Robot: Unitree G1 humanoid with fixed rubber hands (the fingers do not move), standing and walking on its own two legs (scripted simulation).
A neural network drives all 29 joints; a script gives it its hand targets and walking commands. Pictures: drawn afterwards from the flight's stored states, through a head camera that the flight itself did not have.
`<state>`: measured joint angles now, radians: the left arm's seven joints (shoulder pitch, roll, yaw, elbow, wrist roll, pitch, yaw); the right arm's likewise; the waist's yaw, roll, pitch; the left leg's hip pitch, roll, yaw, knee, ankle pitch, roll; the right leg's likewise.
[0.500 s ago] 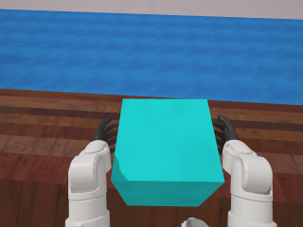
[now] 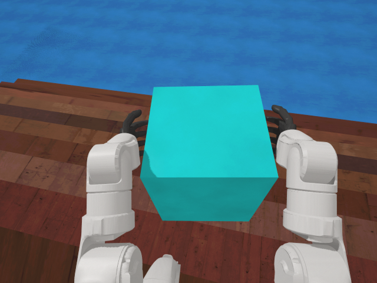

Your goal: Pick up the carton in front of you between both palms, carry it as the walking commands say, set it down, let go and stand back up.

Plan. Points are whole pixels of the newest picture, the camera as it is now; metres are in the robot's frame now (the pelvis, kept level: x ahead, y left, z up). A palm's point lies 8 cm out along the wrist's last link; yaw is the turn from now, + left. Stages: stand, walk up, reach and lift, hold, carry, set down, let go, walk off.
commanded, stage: carry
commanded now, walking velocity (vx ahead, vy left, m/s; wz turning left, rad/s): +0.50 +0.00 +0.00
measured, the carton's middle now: (205, 159) +0.37 +0.02 +0.01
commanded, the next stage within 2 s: none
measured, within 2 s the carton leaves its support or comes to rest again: neither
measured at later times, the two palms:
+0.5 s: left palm (165, 81) +0.71 +0.17 -0.07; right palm (256, 91) +0.67 -0.13 -0.07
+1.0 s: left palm (154, 83) +0.97 +0.30 -0.33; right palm (213, 77) +1.01 +0.00 -0.32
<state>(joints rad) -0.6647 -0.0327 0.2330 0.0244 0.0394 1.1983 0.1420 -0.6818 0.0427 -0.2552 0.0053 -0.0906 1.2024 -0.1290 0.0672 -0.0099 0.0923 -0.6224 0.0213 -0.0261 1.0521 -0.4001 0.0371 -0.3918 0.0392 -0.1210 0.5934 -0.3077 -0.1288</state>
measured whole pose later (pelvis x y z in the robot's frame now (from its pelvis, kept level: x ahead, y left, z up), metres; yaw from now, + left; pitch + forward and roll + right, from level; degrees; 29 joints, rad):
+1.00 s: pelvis +0.66 +0.10 -0.39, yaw +0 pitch +1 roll -2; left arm -0.54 0.00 0.10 0.16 -0.03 1.08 0.18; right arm -0.47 0.08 -0.27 0.08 -0.11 1.05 -0.07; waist 0.17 -0.04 0.03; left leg -0.76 0.01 -0.08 1.23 -0.28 0.05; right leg -0.31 0.15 -0.06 0.84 -0.56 -0.13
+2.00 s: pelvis +1.41 +0.24 -0.86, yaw -1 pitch -1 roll -3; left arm -0.53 0.03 0.10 0.22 -0.03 1.04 0.16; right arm -0.48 0.05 -0.18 0.12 -0.08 1.05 -0.12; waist 0.01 0.05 -0.05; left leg -0.47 0.00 0.08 0.60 0.36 0.11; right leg -0.26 0.09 -0.08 1.60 -0.77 -0.09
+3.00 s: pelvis +2.14 +0.31 -1.31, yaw -1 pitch +2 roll +1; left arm -0.45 -0.04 0.21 0.19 0.09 1.01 0.11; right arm -0.51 0.00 -0.08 0.28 0.04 0.98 -0.18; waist -0.13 -0.01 0.01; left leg -0.40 -0.11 0.06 1.07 -0.70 0.12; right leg -0.77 -0.01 0.05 1.04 0.06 -0.04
